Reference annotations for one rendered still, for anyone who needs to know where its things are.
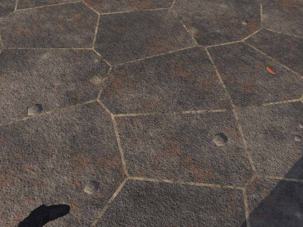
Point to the robot left hand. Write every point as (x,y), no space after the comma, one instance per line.
(43,214)

